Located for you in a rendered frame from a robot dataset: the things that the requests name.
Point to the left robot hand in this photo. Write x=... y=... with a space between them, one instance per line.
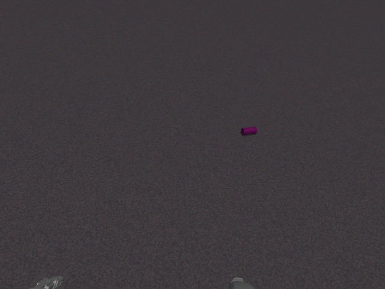
x=51 y=283

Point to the can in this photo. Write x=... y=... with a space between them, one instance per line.
x=250 y=130

